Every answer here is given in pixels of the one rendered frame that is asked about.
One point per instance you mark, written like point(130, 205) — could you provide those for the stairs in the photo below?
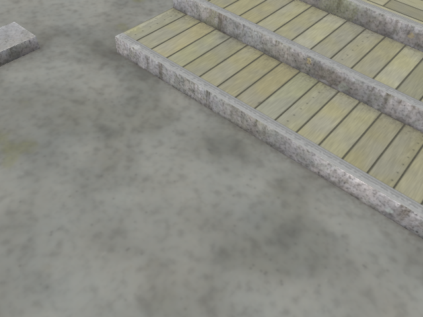
point(331, 84)

